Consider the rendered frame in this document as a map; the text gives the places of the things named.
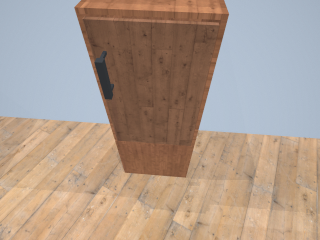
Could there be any handle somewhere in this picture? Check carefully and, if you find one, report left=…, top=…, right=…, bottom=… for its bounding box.
left=94, top=51, right=114, bottom=100

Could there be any cupboard door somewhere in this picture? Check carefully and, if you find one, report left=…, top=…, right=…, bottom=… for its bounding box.
left=82, top=16, right=220, bottom=146

